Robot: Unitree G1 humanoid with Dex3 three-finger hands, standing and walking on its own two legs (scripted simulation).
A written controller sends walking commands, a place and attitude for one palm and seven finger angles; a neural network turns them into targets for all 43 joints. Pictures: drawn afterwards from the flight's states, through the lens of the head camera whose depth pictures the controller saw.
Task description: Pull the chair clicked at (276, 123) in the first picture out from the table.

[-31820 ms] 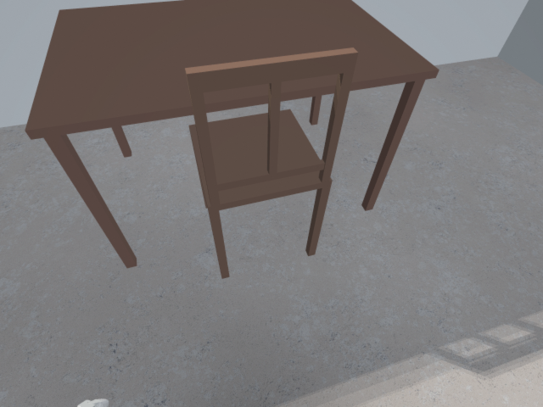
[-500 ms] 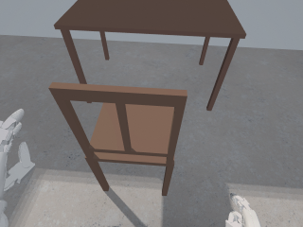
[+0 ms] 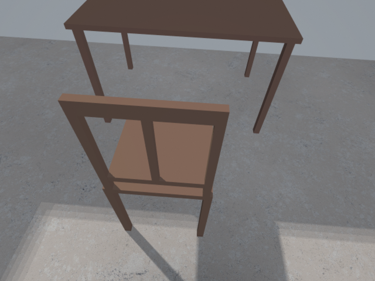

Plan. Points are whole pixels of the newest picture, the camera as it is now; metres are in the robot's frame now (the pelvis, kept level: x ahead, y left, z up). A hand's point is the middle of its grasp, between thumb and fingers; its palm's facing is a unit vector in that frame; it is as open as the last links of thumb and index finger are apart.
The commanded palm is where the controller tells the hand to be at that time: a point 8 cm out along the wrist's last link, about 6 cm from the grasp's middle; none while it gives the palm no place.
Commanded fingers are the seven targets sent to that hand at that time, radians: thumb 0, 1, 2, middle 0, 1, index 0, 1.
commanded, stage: let the arm hang, fingers relaxed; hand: left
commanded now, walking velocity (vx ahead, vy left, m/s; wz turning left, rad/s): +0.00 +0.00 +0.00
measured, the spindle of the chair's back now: (151, 153) +0.46 +0.14 -0.07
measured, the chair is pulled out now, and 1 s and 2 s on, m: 0.61 0.61 0.61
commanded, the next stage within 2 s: look to check the result in 0.56 s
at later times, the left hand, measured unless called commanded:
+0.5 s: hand out of the picture +0.00 +0.16 -0.17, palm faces +0.05 -0.98 -0.19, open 7.3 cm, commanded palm none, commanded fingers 0.00 0.90 0.90 -0.20 -0.30 -0.20 -0.30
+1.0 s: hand out of the picture +0.01 +0.16 -0.17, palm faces +0.06 -0.98 -0.19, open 7.4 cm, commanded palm none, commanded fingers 0.00 0.90 0.90 -0.20 -0.30 -0.20 -0.30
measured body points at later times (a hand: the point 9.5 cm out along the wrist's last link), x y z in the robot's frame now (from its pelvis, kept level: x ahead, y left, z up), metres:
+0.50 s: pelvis +0.01 -0.01 +0.00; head +0.02 -0.01 +0.45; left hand +0.00 +0.21 -0.16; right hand -0.02 -0.20 -0.16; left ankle -0.02 +0.14 -0.74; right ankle +0.05 -0.13 -0.74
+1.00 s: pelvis +0.01 -0.01 +0.00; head +0.03 -0.01 +0.45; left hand +0.01 +0.21 -0.16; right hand -0.02 -0.21 -0.16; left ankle -0.02 +0.14 -0.74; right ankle +0.05 -0.13 -0.74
